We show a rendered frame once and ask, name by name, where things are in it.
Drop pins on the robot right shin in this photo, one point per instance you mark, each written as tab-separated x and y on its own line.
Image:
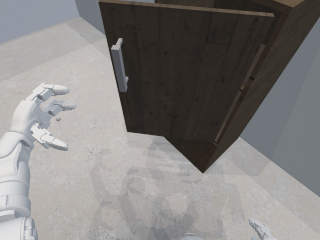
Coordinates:
188	234

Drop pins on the cupboard door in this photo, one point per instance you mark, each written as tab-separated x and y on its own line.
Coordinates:
185	64

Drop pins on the left robot forearm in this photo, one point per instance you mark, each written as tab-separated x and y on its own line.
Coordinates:
15	149

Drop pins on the robot right hand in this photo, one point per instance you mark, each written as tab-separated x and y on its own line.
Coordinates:
262	230

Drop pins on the handle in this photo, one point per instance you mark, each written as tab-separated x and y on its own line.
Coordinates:
117	57

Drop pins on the left robot upper arm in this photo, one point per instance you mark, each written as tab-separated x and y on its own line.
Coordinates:
22	228

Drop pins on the robot left hand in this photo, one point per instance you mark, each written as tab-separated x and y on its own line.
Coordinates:
28	113

